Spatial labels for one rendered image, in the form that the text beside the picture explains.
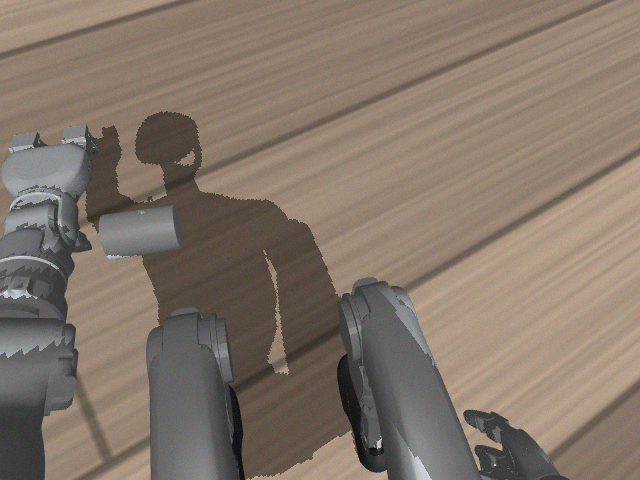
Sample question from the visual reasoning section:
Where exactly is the left robot arm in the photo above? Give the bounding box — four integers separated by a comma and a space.
0, 188, 79, 480

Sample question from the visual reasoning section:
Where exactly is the left robot hand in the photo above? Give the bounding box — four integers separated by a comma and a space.
1, 125, 99, 253

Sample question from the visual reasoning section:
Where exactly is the can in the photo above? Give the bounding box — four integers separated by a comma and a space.
99, 205, 183, 260

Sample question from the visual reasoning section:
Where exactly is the right robot foot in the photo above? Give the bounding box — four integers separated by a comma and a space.
337, 354, 387, 473

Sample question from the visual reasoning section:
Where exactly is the right robot hand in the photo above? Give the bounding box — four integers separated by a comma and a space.
463, 410, 560, 480

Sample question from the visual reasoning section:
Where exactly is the left robot foot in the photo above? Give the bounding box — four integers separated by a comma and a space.
229, 385, 245, 480

